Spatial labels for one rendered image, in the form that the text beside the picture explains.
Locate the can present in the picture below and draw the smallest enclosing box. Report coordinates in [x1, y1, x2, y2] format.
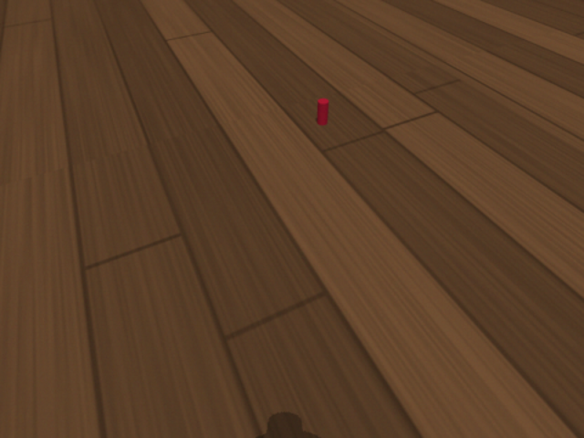
[317, 99, 329, 125]

